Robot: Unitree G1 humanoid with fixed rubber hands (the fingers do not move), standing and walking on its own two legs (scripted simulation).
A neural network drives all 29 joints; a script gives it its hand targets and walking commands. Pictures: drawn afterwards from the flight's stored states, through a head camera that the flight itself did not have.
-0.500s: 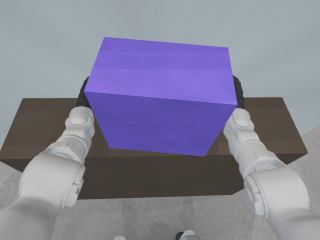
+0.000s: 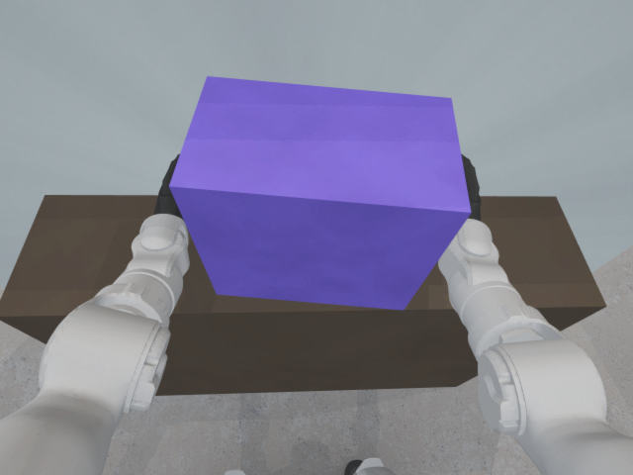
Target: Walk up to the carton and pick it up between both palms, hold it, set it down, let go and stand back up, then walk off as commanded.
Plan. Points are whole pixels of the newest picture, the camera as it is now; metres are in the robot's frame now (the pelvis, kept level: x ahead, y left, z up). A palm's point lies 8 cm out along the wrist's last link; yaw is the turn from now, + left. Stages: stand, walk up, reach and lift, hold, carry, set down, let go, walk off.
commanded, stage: reach and lift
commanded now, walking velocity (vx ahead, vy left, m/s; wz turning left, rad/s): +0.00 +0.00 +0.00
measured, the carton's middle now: (318, 209) +0.46 -0.02 +0.04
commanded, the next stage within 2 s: none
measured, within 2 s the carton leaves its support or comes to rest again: leaves its support in 1.84 s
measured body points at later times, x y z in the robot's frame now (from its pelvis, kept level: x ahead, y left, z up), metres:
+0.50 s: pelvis +0.01 +0.00 +0.02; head +0.12 +0.01 +0.46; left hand +0.46 +0.17 +0.04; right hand +0.44 -0.21 +0.05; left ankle +0.02 +0.14 -0.70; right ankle +0.04 -0.15 -0.70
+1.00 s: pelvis +0.03 +0.01 +0.03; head +0.14 +0.01 +0.47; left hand +0.46 +0.17 +0.04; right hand +0.44 -0.21 +0.05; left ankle +0.02 +0.14 -0.70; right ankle +0.04 -0.15 -0.70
